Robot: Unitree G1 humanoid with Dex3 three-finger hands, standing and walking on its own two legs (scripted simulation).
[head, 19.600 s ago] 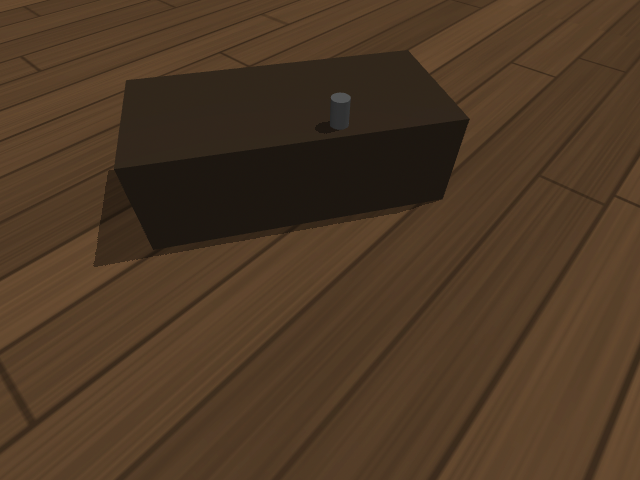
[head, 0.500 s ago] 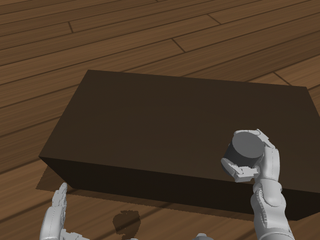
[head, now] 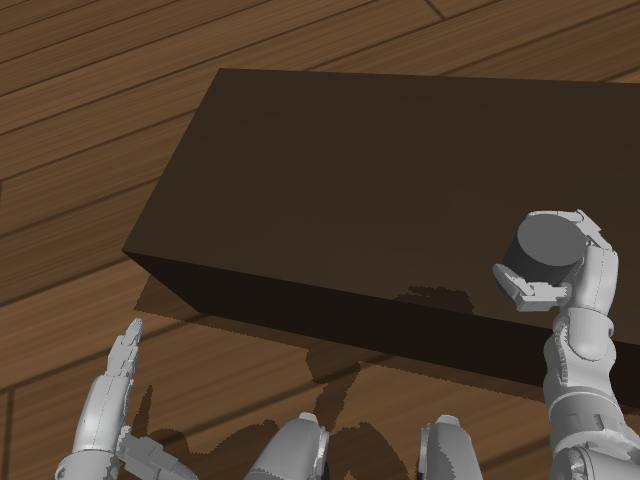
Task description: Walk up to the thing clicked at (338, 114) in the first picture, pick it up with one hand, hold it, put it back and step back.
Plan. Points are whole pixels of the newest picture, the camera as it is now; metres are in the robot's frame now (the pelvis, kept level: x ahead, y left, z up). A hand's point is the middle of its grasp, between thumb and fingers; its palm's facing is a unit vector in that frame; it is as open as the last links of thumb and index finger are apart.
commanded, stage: crouch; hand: right
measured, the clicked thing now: (535, 261) +0.41 -0.20 -0.03
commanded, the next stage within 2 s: lower in 0.48 s
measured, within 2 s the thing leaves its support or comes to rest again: neither
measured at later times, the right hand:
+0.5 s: hand (528, 254) +0.45 -0.21 -0.09, palm faces +0.27 +0.96 -0.01, open 9.8 cm
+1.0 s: hand (519, 266) +0.46 -0.22 -0.15, palm faces +0.26 +0.97 +0.02, open 9.8 cm
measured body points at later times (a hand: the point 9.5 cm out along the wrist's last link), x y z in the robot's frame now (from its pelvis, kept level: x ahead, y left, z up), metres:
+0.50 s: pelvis -0.01 +0.00 -0.04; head +0.14 -0.07 +0.38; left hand +0.16 +0.27 +0.01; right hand +0.43 -0.26 -0.08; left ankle +0.01 +0.15 -0.64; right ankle +0.06 -0.13 -0.64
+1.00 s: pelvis -0.01 +0.00 -0.08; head +0.17 -0.08 +0.33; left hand +0.15 +0.27 +0.02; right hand +0.44 -0.27 -0.15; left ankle +0.01 +0.15 -0.64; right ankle +0.06 -0.13 -0.64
